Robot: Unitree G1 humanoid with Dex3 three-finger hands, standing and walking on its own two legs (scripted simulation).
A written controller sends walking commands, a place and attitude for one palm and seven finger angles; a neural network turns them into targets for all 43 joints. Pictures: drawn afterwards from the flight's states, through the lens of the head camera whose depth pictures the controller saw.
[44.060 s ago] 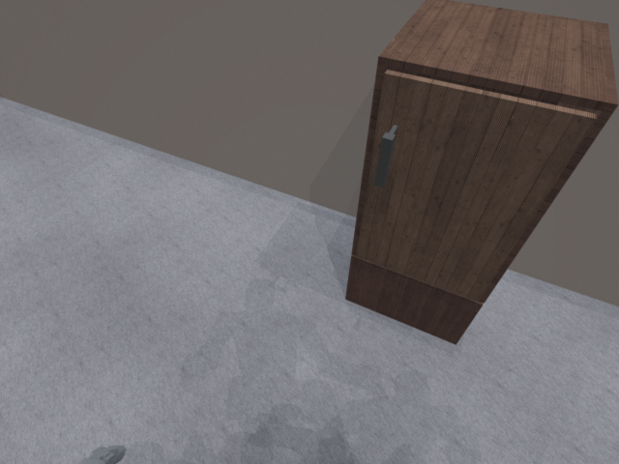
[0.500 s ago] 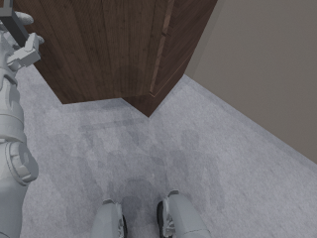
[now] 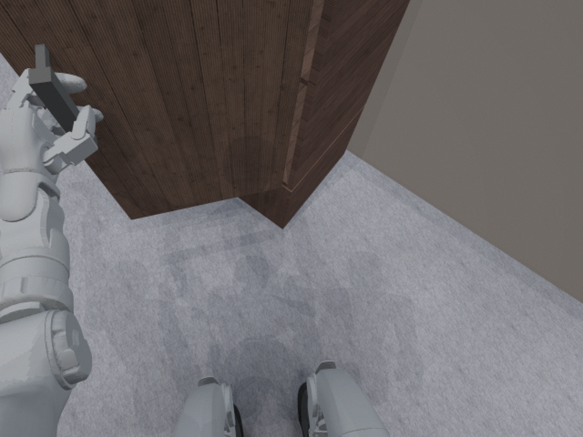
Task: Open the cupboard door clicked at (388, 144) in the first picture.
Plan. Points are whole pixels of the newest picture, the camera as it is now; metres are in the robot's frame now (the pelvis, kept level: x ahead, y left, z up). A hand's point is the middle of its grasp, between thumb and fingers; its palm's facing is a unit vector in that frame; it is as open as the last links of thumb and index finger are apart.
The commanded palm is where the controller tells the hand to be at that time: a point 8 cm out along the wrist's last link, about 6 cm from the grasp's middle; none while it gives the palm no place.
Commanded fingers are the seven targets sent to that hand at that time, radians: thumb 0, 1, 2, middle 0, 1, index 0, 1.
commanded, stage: pull the door open along its arc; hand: left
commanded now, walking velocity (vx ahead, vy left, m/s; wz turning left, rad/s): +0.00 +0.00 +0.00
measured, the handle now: (66, 102) +0.55 +0.25 +0.05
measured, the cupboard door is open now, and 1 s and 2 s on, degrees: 53 92 92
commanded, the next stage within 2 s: open thumb and fingers to let go in 0.62 s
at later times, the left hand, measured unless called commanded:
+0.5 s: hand (177, 237) +0.35 +0.11 +0.05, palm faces +0.46 -0.89 +0.02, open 6.3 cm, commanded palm +0.28 +0.18 +0.04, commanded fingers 0.00 0.90 0.90 -0.40 -1.35 -0.40 -1.35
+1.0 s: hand (212, 253) +0.34 +0.07 +0.04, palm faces +0.52 -0.86 -0.04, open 7.7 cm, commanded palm +0.28 +0.12 +0.04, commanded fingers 0.00 -0.15 0.45 -0.32 -1.24 -0.32 -1.24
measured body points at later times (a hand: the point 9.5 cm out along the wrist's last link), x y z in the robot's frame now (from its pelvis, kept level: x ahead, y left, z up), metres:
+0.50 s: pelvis +0.02 -0.02 +0.02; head +0.11 -0.02 +0.46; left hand +0.32 +0.16 +0.05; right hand +0.21 -0.22 -0.09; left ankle +0.00 +0.09 -0.65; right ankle +0.03 -0.13 -0.65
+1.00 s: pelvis +0.01 -0.07 +0.01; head +0.08 -0.08 +0.46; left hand +0.30 +0.12 +0.05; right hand +0.17 -0.29 -0.11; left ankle +0.00 +0.09 -0.65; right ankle +0.03 -0.13 -0.65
